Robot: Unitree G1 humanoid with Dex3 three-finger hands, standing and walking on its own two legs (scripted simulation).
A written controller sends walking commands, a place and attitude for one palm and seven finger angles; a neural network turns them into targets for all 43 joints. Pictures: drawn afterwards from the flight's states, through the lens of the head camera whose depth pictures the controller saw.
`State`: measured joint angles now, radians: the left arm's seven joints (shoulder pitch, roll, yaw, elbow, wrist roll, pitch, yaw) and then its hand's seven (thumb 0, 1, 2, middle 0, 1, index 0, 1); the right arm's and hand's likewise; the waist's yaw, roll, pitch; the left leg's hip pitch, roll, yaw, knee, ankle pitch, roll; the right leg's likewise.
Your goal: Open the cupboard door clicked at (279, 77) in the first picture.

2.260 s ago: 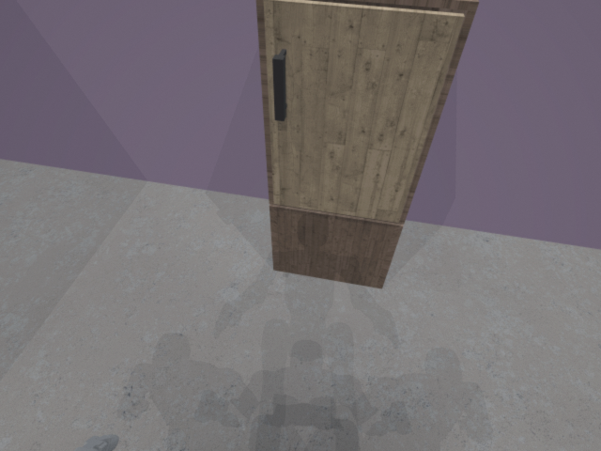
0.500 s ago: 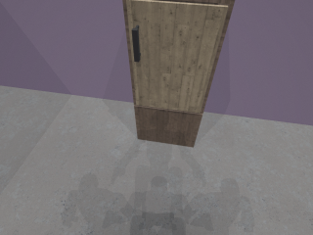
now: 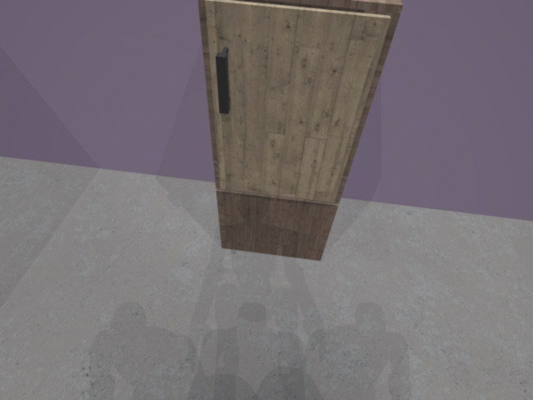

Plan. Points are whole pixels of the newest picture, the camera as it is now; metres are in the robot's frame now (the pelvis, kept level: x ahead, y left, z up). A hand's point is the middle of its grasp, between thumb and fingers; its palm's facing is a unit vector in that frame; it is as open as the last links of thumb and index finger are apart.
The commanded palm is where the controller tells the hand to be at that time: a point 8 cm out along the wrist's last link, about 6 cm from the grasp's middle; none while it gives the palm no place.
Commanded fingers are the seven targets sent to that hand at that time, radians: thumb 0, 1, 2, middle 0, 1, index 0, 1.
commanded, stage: take the last steps up to it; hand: left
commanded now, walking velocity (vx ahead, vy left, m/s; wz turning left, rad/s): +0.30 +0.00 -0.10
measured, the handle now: (224, 80) +0.81 +0.17 +0.08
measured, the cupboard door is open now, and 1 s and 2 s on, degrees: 0 0 0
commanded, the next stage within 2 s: come to a stop and stand still in 0.44 s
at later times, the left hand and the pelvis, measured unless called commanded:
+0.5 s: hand (205, 320) +0.30 +0.14 -0.16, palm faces -0.02 -0.98 -0.19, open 7.4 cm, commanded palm none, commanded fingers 0.00 0.90 0.90 -0.20 -0.30 -0.20 -0.30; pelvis +0.18 -0.03 -0.01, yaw -2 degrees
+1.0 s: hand (186, 337) +0.26 +0.17 -0.17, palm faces +0.01 -0.97 -0.23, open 7.4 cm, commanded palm none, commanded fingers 0.00 0.90 0.90 -0.20 -0.30 -0.20 -0.30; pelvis +0.23 -0.03 +0.01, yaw -4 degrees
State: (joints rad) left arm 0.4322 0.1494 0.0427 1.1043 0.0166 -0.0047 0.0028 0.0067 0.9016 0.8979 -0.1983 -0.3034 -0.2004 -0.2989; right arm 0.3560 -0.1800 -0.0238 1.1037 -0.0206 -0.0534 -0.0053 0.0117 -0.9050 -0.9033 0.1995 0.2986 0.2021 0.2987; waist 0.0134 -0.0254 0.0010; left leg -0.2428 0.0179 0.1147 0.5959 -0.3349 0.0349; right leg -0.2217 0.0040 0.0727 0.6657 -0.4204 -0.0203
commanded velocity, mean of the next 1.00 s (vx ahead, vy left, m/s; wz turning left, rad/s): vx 0.02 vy -0.02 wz -0.01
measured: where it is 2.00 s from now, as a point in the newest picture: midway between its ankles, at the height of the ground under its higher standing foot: outside the picture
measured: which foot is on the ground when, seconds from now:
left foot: down 0.00-0.42, up 0.44-0.70, down 0.72-1.00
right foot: up 0.00-0.38, down 0.40-0.74, up 0.76-1.00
